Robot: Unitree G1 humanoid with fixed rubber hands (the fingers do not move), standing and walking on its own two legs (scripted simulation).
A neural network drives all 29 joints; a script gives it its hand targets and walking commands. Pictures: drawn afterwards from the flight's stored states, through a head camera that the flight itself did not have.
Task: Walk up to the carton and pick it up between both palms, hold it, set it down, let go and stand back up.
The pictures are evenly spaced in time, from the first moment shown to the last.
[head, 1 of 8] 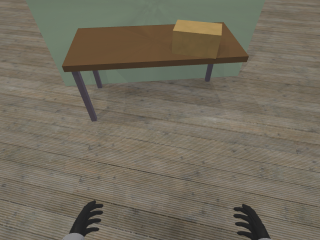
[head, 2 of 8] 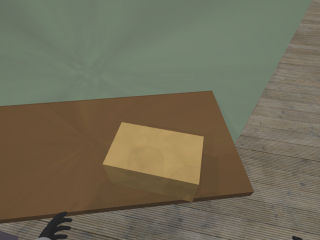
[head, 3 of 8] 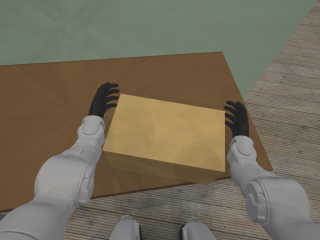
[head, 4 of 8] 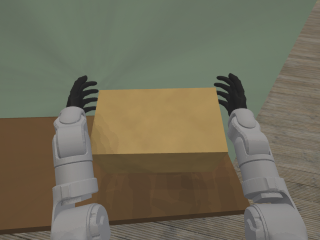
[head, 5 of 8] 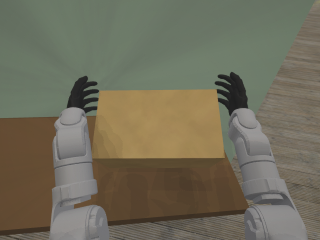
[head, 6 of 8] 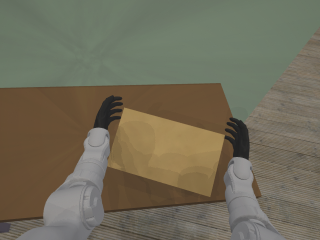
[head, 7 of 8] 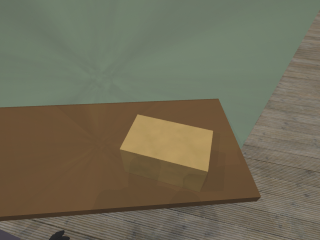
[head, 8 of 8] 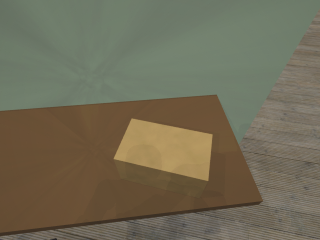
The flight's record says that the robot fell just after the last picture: no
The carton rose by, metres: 0.26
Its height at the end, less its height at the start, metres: +0.00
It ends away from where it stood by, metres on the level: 0.05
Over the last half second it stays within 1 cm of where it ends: yes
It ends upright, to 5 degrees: yes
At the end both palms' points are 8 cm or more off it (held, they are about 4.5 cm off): yes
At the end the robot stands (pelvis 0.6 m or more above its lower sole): yes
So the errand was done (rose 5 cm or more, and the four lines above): yes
